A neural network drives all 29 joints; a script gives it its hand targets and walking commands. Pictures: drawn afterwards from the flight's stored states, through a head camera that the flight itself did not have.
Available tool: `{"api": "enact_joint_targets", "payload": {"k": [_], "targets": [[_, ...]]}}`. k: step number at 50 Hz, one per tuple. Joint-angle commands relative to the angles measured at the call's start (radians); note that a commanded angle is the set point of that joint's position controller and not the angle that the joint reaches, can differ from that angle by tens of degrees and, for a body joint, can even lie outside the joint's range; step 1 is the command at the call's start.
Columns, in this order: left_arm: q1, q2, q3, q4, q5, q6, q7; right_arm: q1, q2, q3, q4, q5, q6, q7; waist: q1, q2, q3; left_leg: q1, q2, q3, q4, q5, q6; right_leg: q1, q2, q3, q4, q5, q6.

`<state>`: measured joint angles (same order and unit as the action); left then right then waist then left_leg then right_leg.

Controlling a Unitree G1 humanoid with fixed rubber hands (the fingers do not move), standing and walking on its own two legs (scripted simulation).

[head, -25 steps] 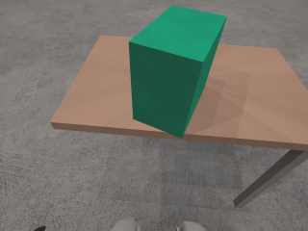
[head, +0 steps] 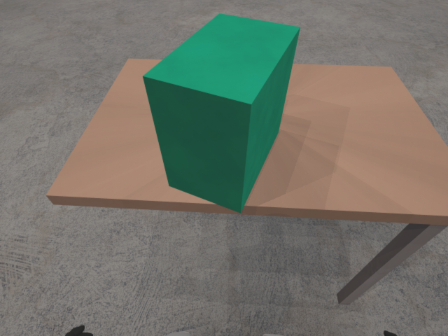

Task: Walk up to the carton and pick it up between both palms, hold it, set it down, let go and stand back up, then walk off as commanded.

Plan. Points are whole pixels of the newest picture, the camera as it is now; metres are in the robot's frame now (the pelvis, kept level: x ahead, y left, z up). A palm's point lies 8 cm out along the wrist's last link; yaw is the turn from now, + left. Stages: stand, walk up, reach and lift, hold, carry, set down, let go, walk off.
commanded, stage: walk up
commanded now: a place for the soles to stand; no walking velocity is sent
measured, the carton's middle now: (229, 112) +0.51 +0.01 +0.14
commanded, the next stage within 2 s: reach and lift in 1.86 s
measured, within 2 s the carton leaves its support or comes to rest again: neither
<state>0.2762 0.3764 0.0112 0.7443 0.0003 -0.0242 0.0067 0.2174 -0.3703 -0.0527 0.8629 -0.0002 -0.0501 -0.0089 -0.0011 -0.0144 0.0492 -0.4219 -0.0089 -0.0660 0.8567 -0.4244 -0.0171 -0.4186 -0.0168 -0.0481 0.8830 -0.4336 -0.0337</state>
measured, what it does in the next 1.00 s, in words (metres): stands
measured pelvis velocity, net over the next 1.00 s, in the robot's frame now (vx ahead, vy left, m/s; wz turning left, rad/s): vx -0.03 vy -0.01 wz -0.02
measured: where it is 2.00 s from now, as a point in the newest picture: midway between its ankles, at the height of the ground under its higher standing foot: outside the picture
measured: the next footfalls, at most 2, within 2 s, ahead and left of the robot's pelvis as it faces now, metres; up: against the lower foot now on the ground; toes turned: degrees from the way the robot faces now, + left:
none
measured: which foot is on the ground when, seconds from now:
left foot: down 0.00-1.00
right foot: down 0.00-1.00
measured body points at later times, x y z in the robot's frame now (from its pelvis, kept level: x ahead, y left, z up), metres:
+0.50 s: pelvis +0.00 +0.00 +0.00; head -0.01 +0.00 +0.45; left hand +0.11 +0.30 -0.10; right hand +0.08 -0.31 -0.10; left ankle +0.04 +0.15 -0.70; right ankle +0.02 -0.10 -0.70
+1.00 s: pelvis -0.03 -0.01 +0.00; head -0.03 +0.00 +0.45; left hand +0.07 +0.30 -0.10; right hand +0.03 -0.32 -0.10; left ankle +0.03 +0.15 -0.69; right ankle +0.00 -0.10 -0.70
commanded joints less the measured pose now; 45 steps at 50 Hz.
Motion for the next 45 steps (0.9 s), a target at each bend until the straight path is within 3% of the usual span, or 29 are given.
{"api": "enact_joint_targets", "payload": {"k": [1, 4, 6, 7, 8, 10, 11, 12, 13, 14, 16, 18, 19, 20, 21, 22, 24, 25, 26, 27, 28, 30, 35, 37, 38, 40, 41, 43, 45], "targets": [[0.031, 0.291, 0.104, -0.005, 0.033, -0.041, 0.003, -0.043, -0.222, -0.046, -0.067, -0.006, -0.032, -0.022, 0.036, -0.098, -0.059, -0.165, 0.029, 0.063, 0.039, -0.166, 0.050, 0.229, -0.299, 0.407, -0.390, 0.296, -0.216], [-0.074, 0.248, 0.088, -0.037, 0.023, -0.029, -0.004, 0.089, -0.218, -0.052, -0.023, -0.016, -0.054, -0.018, -0.041, -0.057, -0.140, 0.150, 0.026, 0.036, -0.234, 0.179, 0.068, 0.112, -0.189, 0.199, -0.212, 0.491, -0.114], [-0.090, 0.208, 0.089, -0.050, 0.009, -0.019, -0.007, 0.089, -0.308, -0.074, -0.034, -0.026, -0.061, -0.028, -0.023, 0.080, -0.133, 0.226, 0.213, -0.319, -0.293, 0.322, 0.182, -0.066, -0.031, 0.078, -0.014, 0.219, -0.007], [-0.066, 0.207, 0.093, -0.039, 0.010, -0.014, -0.003, 0.075, -0.323, -0.079, -0.042, -0.021, -0.056, -0.028, -0.009, 0.112, -0.111, 0.190, 0.275, -0.419, -0.324, 0.240, 0.251, -0.076, -0.007, 0.070, 0.001, 0.032, -0.003], [-0.052, 0.212, 0.092, -0.036, 0.017, -0.012, -0.003, 0.031, -0.334, -0.079, -0.062, -0.025, -0.053, -0.027, 0.006, 0.146, -0.081, 0.135, 0.285, -0.434, -0.331, 0.189, 0.272, -0.062, -0.005, 0.084, -0.042, -0.066, -0.007], [0.003, 0.214, 0.097, -0.009, 0.025, -0.023, -0.009, -0.035, -0.309, -0.070, -0.074, -0.026, -0.045, -0.026, 0.048, 0.112, -0.076, 0.006, 0.243, -0.340, -0.302, 0.119, 0.204, 0.064, -0.012, 0.094, -0.157, -0.083, -0.036], [0.023, 0.242, 0.105, 0.002, 0.034, -0.029, -0.012, -0.053, -0.273, -0.060, -0.079, -0.021, -0.038, -0.021, 0.059, 0.050, -0.073, -0.080, 0.158, -0.241, -0.217, 0.082, 0.147, 0.128, -0.056, 0.180, -0.262, -0.110, -0.065], [0.054, 0.282, 0.114, 0.006, 0.040, -0.039, -0.009, -0.063, -0.232, -0.050, -0.081, -0.016, -0.034, -0.020, 0.064, -0.094, -0.060, -0.198, 0.053, -0.077, -0.056, 0.052, 0.089, 0.221, -0.145, 0.346, -0.426, -0.153, -0.098], [0.064, 0.307, 0.119, 0.023, 0.036, -0.045, -0.007, -0.051, -0.207, -0.045, -0.066, -0.010, -0.029, -0.021, 0.064, -0.165, -0.053, -0.261, -0.013, 0.051, 0.047, -0.090, 0.044, 0.265, -0.272, 0.511, -0.518, -0.124, -0.146], [0.034, 0.310, 0.114, 0.007, 0.035, -0.044, -0.009, -0.049, -0.241, -0.052, -0.068, -0.015, -0.028, -0.024, 0.058, -0.105, -0.038, -0.224, 0.024, 0.054, 0.070, -0.178, 0.039, 0.219, -0.333, 0.536, -0.514, -0.050, -0.198], [-0.023, 0.288, 0.102, -0.017, 0.035, -0.040, -0.010, -0.003, -0.227, -0.048, -0.055, -0.011, -0.040, -0.019, 0.021, -0.082, -0.038, -0.127, 0.044, 0.064, -0.030, -0.148, 0.051, 0.169, -0.296, 0.426, -0.436, 0.136, -0.218], [-0.079, 0.255, 0.089, -0.026, 0.023, -0.030, -0.010, 0.073, -0.218, -0.046, -0.033, -0.015, -0.053, -0.016, -0.025, -0.071, -0.098, 0.106, 0.029, 0.084, -0.269, 0.101, 0.061, 0.111, -0.189, 0.219, -0.292, 0.342, -0.134], [-0.091, 0.224, 0.084, -0.039, 0.017, -0.028, -0.010, 0.114, -0.239, -0.055, -0.021, -0.019, -0.060, -0.018, -0.035, -0.040, -0.157, 0.209, 0.069, -0.023, -0.267, 0.236, 0.078, 0.066, -0.135, 0.170, -0.193, 0.405, -0.087], [-0.078, 0.200, 0.083, -0.047, 0.010, -0.022, -0.014, 0.124, -0.281, -0.066, -0.033, -0.031, -0.062, -0.025, -0.037, 0.091, -0.157, 0.270, 0.158, -0.236, -0.297, 0.296, 0.140, -0.050, -0.053, 0.100, -0.065, 0.337, -0.023], [-0.091, 0.208, 0.093, -0.040, 0.005, -0.005, -0.007, 0.086, -0.329, -0.078, -0.026, -0.023, -0.056, -0.034, -0.017, 0.100, -0.081, 0.179, 0.283, -0.378, -0.312, 0.430, 0.228, -0.085, -0.010, 0.077, 0.017, 0.194, 0.010], [-0.062, 0.222, 0.091, -0.030, 0.005, 0.002, -0.004, 0.045, -0.336, -0.073, -0.048, -0.016, -0.054, -0.039, -0.003, 0.134, -0.068, 0.142, 0.332, -0.409, -0.295, 0.531, 0.285, -0.063, -0.011, 0.080, 0.036, 0.049, 0.008], [-0.028, 0.219, 0.095, -0.020, 0.007, 0.003, -0.008, -0.024, -0.326, -0.066, -0.070, -0.022, -0.045, -0.042, 0.038, 0.135, -0.024, 0.002, 0.292, -0.363, -0.304, 0.425, 0.265, 0.032, -0.014, 0.084, -0.044, -0.011, -0.018], [0.015, 0.219, 0.098, -0.010, 0.016, -0.005, -0.011, -0.062, -0.306, -0.058, -0.085, -0.023, -0.038, -0.042, 0.072, 0.109, -0.032, -0.039, 0.247, -0.286, -0.256, 0.404, 0.209, 0.107, -0.022, 0.091, -0.169, 0.041, -0.030], [0.029, 0.247, 0.100, 0.004, 0.029, -0.015, -0.011, -0.056, -0.255, -0.050, -0.084, -0.013, -0.029, -0.038, 0.070, -0.026, -0.050, -0.089, 0.141, -0.148, -0.116, 0.358, 0.134, 0.161, -0.093, 0.209, -0.338, 0.134, -0.045], [-0.002, 0.284, 0.109, -0.001, 0.028, -0.021, -0.010, -0.019, -0.221, -0.047, -0.075, 0.003, -0.019, -0.037, 0.037, -0.149, -0.038, -0.152, 0.009, 0.024, 0.012, 0.146, 0.060, 0.196, -0.195, 0.353, -0.431, 0.196, -0.099], [-0.011, 0.284, 0.108, 0.002, 0.030, -0.019, -0.012, -0.037, -0.227, -0.047, -0.063, -0.002, -0.004, -0.045, 0.037, -0.123, -0.047, -0.165, 0.005, 0.080, 0.076, -0.153, 0.051, 0.173, -0.286, 0.446, -0.488, 0.167, -0.140], [-0.069, 0.273, 0.096, -0.029, 0.038, -0.013, -0.016, -0.006, -0.246, -0.050, -0.045, -0.002, 0.001, -0.039, 0.021, -0.116, -0.030, -0.087, 0.029, 0.053, 0.081, -0.194, 0.057, 0.096, -0.271, 0.440, -0.498, 0.065, -0.186], [-0.126, 0.282, 0.098, -0.047, 0.032, 0.009, -0.016, 0.091, -0.224, -0.051, -0.009, -0.007, -0.010, -0.025, -0.026, -0.106, -0.049, 0.124, 0.014, 0.118, -0.137, 0.023, 0.069, -0.013, -0.196, 0.272, -0.416, 0.036, -0.140], [-0.148, 0.236, 0.088, -0.061, 0.025, 0.020, -0.020, 0.121, -0.245, -0.064, 0.011, -0.021, -0.017, -0.032, -0.049, -0.058, -0.012, 0.208, 0.006, 0.077, -0.200, 0.071, 0.078, -0.143, -0.130, 0.218, -0.373, -0.146, -0.093], [-0.139, 0.218, 0.088, -0.059, 0.022, 0.026, -0.022, 0.121, -0.266, -0.069, -0.005, -0.031, -0.022, -0.034, -0.049, 0.011, 0.001, 0.184, 0.077, -0.069, -0.270, -0.053, 0.111, -0.182, -0.092, 0.189, -0.311, -0.219, -0.065], [-0.098, 0.212, 0.099, -0.050, 0.014, 0.035, -0.026, 0.056, -0.344, -0.086, -0.040, -0.044, -0.029, -0.039, -0.014, 0.152, 0.036, -0.041, 0.281, -0.467, -0.537, -0.360, 0.220, -0.087, 0.021, 0.092, 0.025, -0.123, 0.000], [-0.073, 0.235, 0.104, -0.048, 0.019, 0.037, -0.029, -0.003, -0.381, -0.095, -0.068, -0.051, -0.030, -0.043, 0.002, 0.181, 0.038, -0.098, 0.343, -0.524, -0.573, -0.358, 0.270, -0.066, 0.028, 0.102, 0.140, -0.125, 0.003], [-0.016, 0.240, 0.109, -0.019, 0.016, 0.032, -0.035, -0.070, -0.376, -0.086, -0.091, -0.048, -0.031, -0.048, 0.044, 0.126, 0.059, -0.163, 0.327, -0.462, -0.534, -0.279, 0.266, 0.016, -0.004, 0.107, 0.097, -0.074, -0.002], [0.029, 0.231, 0.114, 0.004, 0.021, 0.016, -0.036, -0.071, -0.335, -0.072, -0.097, -0.044, -0.021, -0.039, 0.072, 0.143, 0.037, -0.149, 0.231, -0.311, -0.384, -0.093, 0.199, 0.106, -0.002, 0.093, -0.117, -0.056, -0.019]]}}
